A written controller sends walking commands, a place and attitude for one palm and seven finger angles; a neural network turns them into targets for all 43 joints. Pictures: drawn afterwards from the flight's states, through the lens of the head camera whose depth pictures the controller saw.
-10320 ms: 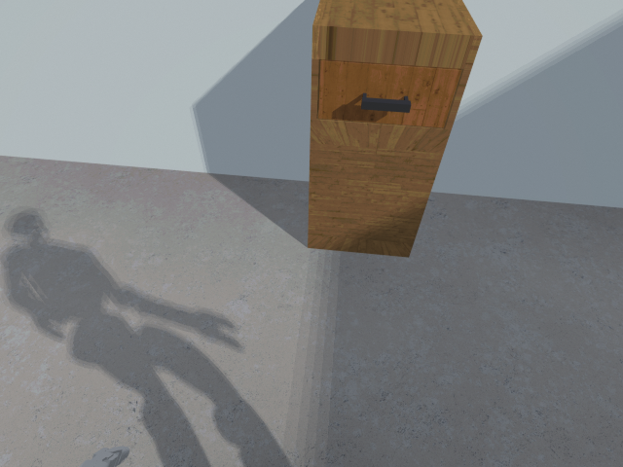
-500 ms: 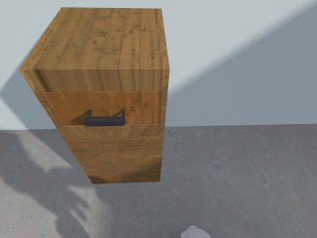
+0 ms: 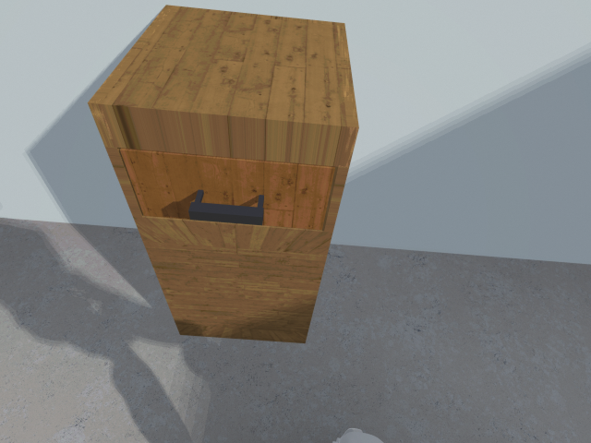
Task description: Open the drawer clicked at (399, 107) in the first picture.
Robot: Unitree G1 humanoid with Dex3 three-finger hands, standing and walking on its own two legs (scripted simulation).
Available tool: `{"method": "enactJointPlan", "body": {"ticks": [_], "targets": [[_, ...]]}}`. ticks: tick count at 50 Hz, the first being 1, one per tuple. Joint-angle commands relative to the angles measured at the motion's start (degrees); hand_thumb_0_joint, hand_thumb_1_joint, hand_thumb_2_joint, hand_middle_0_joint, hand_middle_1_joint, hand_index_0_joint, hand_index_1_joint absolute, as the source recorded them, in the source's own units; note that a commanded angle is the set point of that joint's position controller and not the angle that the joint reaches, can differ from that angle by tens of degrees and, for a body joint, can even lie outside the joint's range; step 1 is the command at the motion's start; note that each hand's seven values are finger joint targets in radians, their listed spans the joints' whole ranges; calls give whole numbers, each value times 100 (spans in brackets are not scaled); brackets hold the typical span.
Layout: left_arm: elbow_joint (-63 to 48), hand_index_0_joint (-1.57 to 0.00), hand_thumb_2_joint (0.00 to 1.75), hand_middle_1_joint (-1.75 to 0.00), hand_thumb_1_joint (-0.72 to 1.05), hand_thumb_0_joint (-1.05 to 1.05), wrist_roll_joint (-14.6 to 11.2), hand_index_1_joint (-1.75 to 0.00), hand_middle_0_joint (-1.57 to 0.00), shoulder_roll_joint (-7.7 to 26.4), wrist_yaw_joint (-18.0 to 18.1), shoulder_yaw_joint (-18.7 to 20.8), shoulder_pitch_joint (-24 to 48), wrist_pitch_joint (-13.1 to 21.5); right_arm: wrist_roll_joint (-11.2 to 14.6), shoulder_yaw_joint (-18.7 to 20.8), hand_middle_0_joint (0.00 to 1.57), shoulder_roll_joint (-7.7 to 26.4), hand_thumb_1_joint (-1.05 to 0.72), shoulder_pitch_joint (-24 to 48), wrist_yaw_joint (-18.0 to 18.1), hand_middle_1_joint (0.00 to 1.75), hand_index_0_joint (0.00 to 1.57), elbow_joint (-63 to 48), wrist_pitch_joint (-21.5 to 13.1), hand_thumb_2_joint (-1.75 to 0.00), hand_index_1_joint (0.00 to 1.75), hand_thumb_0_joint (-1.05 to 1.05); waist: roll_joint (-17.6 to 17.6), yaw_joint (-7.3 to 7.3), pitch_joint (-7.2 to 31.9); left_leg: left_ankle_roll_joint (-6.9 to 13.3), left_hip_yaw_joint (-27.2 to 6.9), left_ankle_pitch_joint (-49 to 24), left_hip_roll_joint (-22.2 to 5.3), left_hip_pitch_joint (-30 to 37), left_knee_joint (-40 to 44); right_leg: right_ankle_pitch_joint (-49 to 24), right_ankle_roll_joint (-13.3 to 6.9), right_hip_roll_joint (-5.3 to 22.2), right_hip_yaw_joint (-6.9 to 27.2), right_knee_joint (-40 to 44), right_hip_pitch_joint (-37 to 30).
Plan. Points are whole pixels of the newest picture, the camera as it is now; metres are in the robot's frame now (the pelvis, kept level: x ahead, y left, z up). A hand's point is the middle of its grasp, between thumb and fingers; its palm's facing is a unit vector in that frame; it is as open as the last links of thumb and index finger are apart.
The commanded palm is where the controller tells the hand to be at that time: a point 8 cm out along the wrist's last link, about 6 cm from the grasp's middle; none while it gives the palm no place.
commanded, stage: come to a stop and stand still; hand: left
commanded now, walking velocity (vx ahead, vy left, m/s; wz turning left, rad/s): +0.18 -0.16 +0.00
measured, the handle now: (228, 205) +0.53 +0.15 -0.04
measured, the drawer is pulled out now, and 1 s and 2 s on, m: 0.00 0.00 0.00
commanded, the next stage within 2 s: look again from close up in 1.08 s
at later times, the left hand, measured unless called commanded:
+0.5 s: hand out of the picture +0.00 +0.14 -0.16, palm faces -0.03 -0.98 -0.20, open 7.3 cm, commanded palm none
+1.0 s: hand out of the picture -0.02 +0.09 -0.16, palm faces +0.03 -0.99 -0.13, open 7.3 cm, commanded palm none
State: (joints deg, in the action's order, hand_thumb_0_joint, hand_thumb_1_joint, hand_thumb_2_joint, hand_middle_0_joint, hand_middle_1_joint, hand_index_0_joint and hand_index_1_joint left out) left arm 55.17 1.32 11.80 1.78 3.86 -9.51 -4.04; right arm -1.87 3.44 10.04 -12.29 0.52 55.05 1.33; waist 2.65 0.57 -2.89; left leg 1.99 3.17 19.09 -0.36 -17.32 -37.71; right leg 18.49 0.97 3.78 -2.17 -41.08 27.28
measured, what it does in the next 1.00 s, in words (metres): steps on the spot: right foot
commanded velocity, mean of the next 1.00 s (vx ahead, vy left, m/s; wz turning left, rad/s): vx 0.02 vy -0.04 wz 0.00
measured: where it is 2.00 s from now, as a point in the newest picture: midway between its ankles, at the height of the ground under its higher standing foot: outside the picture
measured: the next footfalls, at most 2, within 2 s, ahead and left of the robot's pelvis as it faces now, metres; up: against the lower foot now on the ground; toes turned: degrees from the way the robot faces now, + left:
right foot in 0.46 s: +0.03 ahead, -0.09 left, +0.00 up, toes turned +2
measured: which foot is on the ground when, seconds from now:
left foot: down 0.00-1.00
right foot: up 0.00-0.44, down 0.46-1.00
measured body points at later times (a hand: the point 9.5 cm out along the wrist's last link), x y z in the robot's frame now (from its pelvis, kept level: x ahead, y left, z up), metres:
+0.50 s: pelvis -0.01 -0.03 +0.02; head -0.01 -0.04 +0.47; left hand +0.00 +0.19 -0.14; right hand -0.09 -0.24 -0.15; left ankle +0.02 +0.09 -0.72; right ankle -0.03 -0.15 -0.72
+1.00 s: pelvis +0.01 -0.05 +0.02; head +0.02 -0.06 +0.47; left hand -0.02 +0.14 -0.14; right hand +0.00 -0.27 -0.15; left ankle +0.02 +0.09 -0.72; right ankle -0.03 -0.15 -0.72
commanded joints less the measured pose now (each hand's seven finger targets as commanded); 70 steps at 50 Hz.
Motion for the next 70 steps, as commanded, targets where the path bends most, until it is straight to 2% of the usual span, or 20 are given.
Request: {"method": "enactJointPlan", "body": {"ticks": [1, 4, 9, 15, 19, 21, 22, 23, 24, 26, 29, 34, 47, 58, 59, 60, 62, 65, 68, 70], "targets": [[-92, -20, 90, -30, 90, 0, 38, -30, -20, 237, -123, 68, -565, 117, -50, 10, 20, 783, -90, 232, 156, 30, 20, -249, -142, -90, 30, 0, -1094, -270, -128, 461, -1879, 1450, -1468, -802, 3032, -22, 17, -212, 553, -1724, -161], [155, -20, 90, -30, 90, 0, 41, -30, -20, 215, -174, -20, -771, 215, 24, 6, 20, 775, -90, -274, 196, 30, 20, -64, -228, -90, 30, 0, -506, -61, 16, 392, -1403, 547, -1309, 514, 2848, -305, 121, -244, 376, -1597, 385], [149, -20, 90, -30, 90, 0, 66, -30, -20, 286, -178, -34, -645, 210, 43, 13, 20, 716, -90, -1179, 279, 30, 20, 380, -257, -90, 30, 0, -784, 266, -67, 490, -1683, -121, -1619, 1463, 2893, -51, 180, -94, 440, -1058, 649], [301, -20, 90, -30, 90, 0, 13, -30, -20, 54, -176, -133, -791, 157, 23, 19, 20, 781, -90, -1212, 277, 30, 20, 599, -206, -90, 30, 0, -1028, 251, 156, 658, -1528, -277, -1647, 1147, 2802, 550, 71, -56, 226, -63, -278], [529, -20, 90, -30, 90, 0, -33, -30, -20, -89, -114, -186, -1081, 239, 43, 14, 20, 722, -90, -1111, 214, 30, 20, 784, -170, -90, 30, 0, -1022, 93, 183, 454, -1278, -278, -1335, 496, 2509, 74, -8, -229, -41, 1229, -1379], [708, -20, 90, -30, 90, 0, -41, -30, -20, -25, -53, -177, -1426, 299, 89, -29, 20, 496, -90, -1041, 187, 30, 20, 848, -150, -90, 30, 0, -591, -85, 164, 107, -863, 102, -931, -144, 2133, -631, -54, -82, 119, 2141, -2284], [736, -20, 90, -30, 90, 0, -37, -30, -20, 122, -2, -176, -1444, 343, 114, -86, 20, 273, -90, -1025, 167, 30, 20, 858, -140, -90, 30, 0, -154, -97, 42, -86, -519, 133, -567, -482, 1702, -259, -207, 345, 669, 2387, -2364], [738, -20, 90, -30, 90, 0, -59, -30, -20, 275, 24, -184, -1330, 382, 128, -171, 20, 29, -90, -959, 144, 30, 20, 830, -130, -90, 30, 0, 344, -47, -173, -205, -183, 88, -272, -434, 1406, 292, -412, 757, 1082, 2752, -1914], [686, -20, 90, -30, 90, 0, -75, -30, -20, 381, 39, -188, -1149, 392, 107, -206, 20, -53, -90, -1003, 107, 30, 20, 837, -99, -90, 30, 0, 392, 52, -230, -216, -123, -3, -221, -106, 1230, 869, -508, 971, 1205, 3055, -1406], [712, -20, 90, -30, 90, 0, -93, -30, -20, 256, 56, -213, -969, 442, 50, -210, 20, -52, -90, -1073, 108, 30, 20, 981, -42, -90, 30, 0, 857, 82, -537, -208, -114, -452, -298, 208, 978, 847, -518, 706, 1134, 3171, -839], [730, -20, 90, -30, 90, 0, -116, -30, -20, 37, 59, -283, -1001, 475, 66, -231, 20, -49, -90, -1301, 117, 30, 20, 1117, -55, -90, 30, 0, 389, 154, -606, -207, -208, -886, -399, 474, 1200, 201, -475, 420, 814, 2862, -812], [788, -20, 90, -30, 90, 0, -130, -30, -20, 20, 59, -269, -1231, 481, 97, -246, 20, 20, -90, -1157, 157, 30, 20, 1125, -96, -90, 30, 0, -334, 29, -486, -254, -268, -1044, -505, 451, 1509, -511, -358, 199, 640, 2501, -1268], [852, -20, 90, -30, 90, 0, -73, -30, -20, -97, 92, -271, -1497, 526, 134, -221, 20, 93, -90, -785, 209, 30, 20, 1005, -126, -90, 30, 0, -114, 8, -122, -237, -225, -1514, -588, 873, 1458, -1952, -278, 215, 522, 2230, -1586], [857, -20, 90, -30, 90, 0, -64, -30, -20, -40, 85, -272, -1518, 510, 127, -242, 20, 209, -90, -619, 209, 30, 20, 926, -148, -90, 30, 0, -238, -43, -48, -198, -252, -1696, -625, 995, 1532, -1995, -260, 215, 500, 2171, -1685], [427, -20, 90, -30, 90, 0, 13, -30, -20, 873, 55, -363, -1251, 645, 105, -166, 20, 656, -90, -470, 101, 30, 20, 340, -152, -90, 30, 0, 87, 50, -579, -220, -496, -1017, -400, 809, 1256, -807, -240, 107, 639, 2313, -1141], [400, -20, 90, -30, 90, 0, -11, -30, -20, 421, 99, -261, -1184, 656, 41, -132, 20, 608, -90, -435, 121, 30, 20, 173, -237, -90, 30, 0, -388, 35, -188, -177, -382, -882, -481, 524, 916, -666, -316, 309, 796, 2074, -1115], [383, -20, 90, -30, 90, 0, -5, -30, -20, 416, 111, -260, -1241, 700, 41, -142, 20, 345, -90, -588, 174, 30, 20, 222, -283, -90, 30, 0, -253, 36, 474, -120, -359, -1195, -376, 556, 707, -2006, -411, 444, 854, 1964, -1629], [311, -20, 90, -30, 90, 0, -32, -30, -20, 404, 132, -269, -1285, 681, 58, -170, 20, 358, -90, -743, 149, 30, 20, 148, -284, -90, 30, 0, 529, 28, 597, -75, -255, -1267, -310, 347, 663, -3463, -384, 410, 664, 1578, -2080], [176, -20, 90, -30, 90, 0, -38, -30, -20, 468, 143, -240, -1357, 611, 84, -136, 20, 495, -90, -695, 179, 30, 20, 93, -270, -90, 30, 0, 189, -33, 423, -43, -210, -2028, -376, 379, 656, -4029, -339, 334, 484, 1293, -2070], [97, -20, 90, -30, 90, 0, -45, -30, -20, 459, 149, -272, -1345, 543, 78, -150, 20, 533, -90, -711, 163, 30, 20, 98, -238, -90, 30, 0, -149, -42, 325, -9, -245, -2450, -458, 553, 677, -3303, -311, 235, 432, 1252, -1869]]}}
